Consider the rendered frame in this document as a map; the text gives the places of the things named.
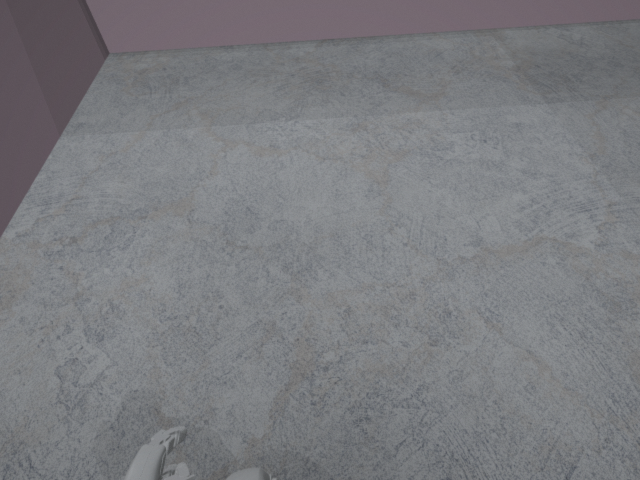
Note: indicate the left robot hand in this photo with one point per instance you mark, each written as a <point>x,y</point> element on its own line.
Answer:
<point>148,463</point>

